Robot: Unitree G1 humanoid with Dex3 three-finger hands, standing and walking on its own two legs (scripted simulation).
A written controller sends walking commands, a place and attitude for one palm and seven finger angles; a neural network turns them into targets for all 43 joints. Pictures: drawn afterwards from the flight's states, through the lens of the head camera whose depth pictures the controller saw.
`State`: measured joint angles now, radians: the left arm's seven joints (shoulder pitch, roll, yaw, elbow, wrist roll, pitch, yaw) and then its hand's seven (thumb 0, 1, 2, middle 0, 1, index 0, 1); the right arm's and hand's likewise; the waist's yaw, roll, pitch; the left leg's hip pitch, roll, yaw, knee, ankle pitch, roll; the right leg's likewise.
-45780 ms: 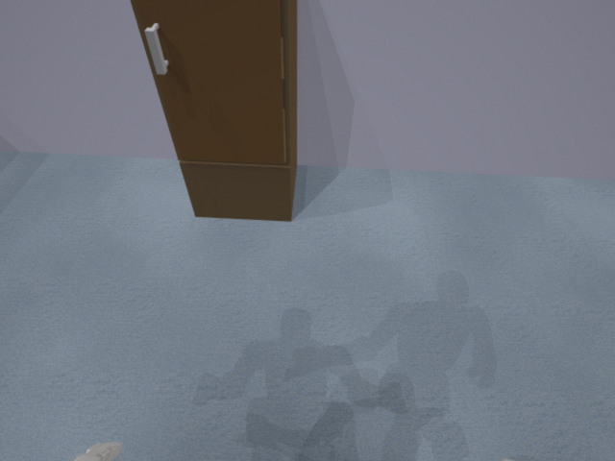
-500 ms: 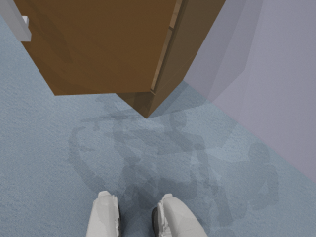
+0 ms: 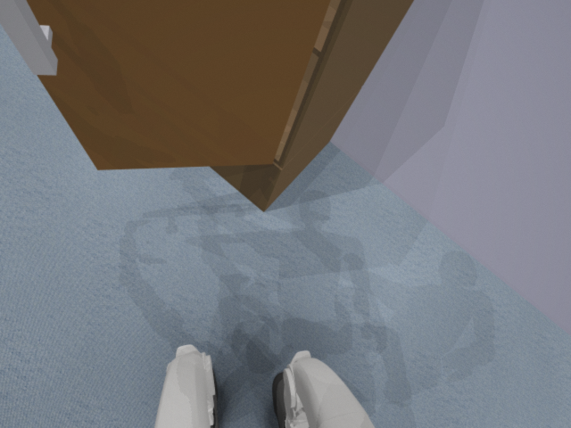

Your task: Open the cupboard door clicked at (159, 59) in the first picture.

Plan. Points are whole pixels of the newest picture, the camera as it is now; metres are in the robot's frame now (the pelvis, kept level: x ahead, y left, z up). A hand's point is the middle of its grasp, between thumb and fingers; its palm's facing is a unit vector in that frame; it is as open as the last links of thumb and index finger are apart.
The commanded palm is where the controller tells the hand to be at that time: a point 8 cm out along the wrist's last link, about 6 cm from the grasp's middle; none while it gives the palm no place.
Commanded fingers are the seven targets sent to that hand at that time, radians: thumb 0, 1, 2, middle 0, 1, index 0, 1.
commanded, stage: move the hooked fingers beside the handle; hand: left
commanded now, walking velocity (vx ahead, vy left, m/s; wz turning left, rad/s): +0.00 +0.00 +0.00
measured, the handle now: (22, 9) +0.59 +0.26 +0.09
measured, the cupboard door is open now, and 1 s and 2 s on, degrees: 47 47 47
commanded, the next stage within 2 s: slide the fingers in behind the handle in 0.36 s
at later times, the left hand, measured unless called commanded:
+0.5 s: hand out of the picture +0.52 +0.31 +0.10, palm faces +0.08 -1.00 -0.01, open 14.0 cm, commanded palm +0.52 +0.34 +0.09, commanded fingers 0.00 -0.50 0.30 -0.30 -1.20 -0.30 -1.20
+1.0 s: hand out of the picture +0.53 +0.29 +0.10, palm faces +0.07 -1.00 +0.00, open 14.0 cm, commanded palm +0.52 +0.31 +0.09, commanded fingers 0.00 -0.50 0.30 -0.30 -1.20 -0.30 -1.20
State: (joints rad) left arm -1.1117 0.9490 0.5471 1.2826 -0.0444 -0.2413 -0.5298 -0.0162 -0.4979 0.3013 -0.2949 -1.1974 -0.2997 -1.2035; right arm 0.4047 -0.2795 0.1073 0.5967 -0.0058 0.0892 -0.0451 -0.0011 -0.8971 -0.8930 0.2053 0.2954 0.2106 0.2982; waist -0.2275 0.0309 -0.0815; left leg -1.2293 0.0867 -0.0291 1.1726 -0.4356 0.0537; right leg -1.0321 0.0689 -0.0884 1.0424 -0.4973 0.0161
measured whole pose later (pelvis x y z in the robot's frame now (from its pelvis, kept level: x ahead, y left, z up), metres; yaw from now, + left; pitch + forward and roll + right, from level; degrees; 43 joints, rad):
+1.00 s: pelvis +0.00 -0.01 +0.00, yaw +0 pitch +26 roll -7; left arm -1.09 0.88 0.52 1.29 -0.07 -0.28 -0.47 -0.02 -0.50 0.30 -0.30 -1.20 -0.30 -1.20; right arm 0.39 -0.29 0.10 0.61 0.00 0.08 -0.04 0.00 -0.90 -0.89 0.20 0.30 0.21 0.30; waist -0.22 0.04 -0.09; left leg -1.21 0.10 -0.03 1.18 -0.44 0.03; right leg -1.03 0.08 -0.09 1.07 -0.51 0.00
